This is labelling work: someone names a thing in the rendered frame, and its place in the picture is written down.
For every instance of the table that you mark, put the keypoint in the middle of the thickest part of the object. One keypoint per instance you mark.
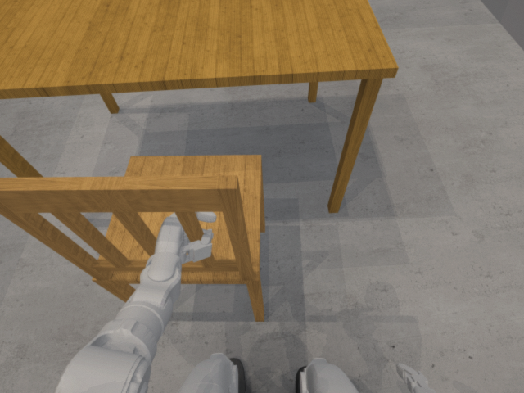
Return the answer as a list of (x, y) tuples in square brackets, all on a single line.
[(51, 48)]

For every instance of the robot right hand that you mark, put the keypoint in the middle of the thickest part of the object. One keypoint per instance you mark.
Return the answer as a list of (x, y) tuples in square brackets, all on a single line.
[(415, 381)]

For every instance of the chair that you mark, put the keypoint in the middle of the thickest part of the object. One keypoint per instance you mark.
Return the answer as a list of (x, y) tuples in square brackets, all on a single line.
[(153, 188)]

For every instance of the robot left forearm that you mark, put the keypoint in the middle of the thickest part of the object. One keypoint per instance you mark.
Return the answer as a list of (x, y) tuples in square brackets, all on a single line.
[(142, 320)]

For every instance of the right robot shin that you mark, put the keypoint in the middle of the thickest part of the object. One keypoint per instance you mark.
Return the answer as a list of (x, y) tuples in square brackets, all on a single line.
[(317, 360)]

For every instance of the robot left hand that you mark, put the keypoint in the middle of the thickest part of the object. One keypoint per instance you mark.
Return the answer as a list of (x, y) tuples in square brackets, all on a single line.
[(172, 238)]

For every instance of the robot left upper arm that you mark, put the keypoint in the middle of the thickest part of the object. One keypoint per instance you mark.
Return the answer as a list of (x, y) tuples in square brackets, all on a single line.
[(101, 370)]

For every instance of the right robot thigh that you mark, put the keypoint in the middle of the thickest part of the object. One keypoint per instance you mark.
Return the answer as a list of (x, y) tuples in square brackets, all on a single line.
[(325, 378)]

